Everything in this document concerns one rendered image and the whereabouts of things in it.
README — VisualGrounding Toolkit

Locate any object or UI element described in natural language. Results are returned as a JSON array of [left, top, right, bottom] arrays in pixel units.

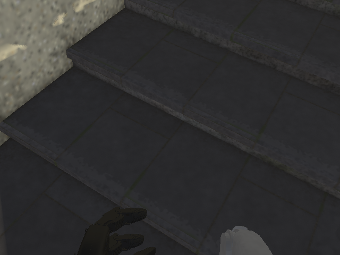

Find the robot right thigh
[[219, 229, 273, 255]]

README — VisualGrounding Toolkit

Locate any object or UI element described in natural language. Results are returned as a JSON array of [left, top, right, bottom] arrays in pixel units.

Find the robot right shin
[[232, 226, 248, 232]]

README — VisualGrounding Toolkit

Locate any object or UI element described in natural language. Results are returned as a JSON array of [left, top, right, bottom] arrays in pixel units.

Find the robot left hand
[[74, 207, 156, 255]]

